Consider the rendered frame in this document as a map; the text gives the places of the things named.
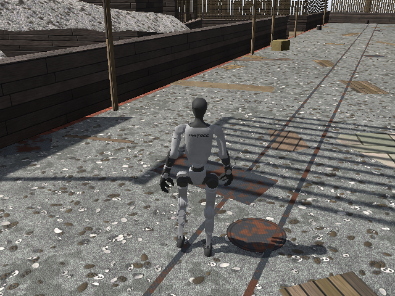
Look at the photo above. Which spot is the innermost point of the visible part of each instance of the right robot hand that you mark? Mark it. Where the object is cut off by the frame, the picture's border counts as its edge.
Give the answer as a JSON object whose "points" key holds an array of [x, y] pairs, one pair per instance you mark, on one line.
{"points": [[224, 176]]}

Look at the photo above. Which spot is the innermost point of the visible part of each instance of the humanoid robot torso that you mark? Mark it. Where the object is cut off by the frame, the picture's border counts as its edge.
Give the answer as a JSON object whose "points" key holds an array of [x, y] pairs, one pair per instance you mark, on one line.
{"points": [[198, 145]]}

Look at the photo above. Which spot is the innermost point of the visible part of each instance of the left robot hand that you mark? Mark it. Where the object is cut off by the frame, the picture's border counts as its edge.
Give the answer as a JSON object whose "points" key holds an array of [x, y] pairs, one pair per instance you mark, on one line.
{"points": [[163, 183]]}

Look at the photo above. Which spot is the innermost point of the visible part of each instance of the left robot forearm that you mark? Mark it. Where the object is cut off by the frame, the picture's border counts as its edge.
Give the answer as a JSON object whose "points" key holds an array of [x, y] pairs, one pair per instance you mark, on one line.
{"points": [[168, 166]]}

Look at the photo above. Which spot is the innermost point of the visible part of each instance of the robot left shin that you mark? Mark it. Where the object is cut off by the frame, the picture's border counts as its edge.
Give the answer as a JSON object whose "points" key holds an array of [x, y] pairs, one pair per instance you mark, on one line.
{"points": [[181, 216]]}

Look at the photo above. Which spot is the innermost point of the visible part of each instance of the right robot forearm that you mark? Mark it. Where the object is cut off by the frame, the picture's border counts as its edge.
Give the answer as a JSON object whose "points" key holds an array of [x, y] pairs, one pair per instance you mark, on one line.
{"points": [[227, 164]]}

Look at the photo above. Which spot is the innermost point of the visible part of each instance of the robot left upper arm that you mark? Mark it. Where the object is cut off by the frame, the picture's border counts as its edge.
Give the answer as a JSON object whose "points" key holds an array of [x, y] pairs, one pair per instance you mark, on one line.
{"points": [[176, 138]]}

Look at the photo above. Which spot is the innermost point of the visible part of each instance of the robot right upper arm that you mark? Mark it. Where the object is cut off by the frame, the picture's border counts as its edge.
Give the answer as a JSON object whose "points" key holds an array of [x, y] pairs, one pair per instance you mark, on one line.
{"points": [[217, 130]]}

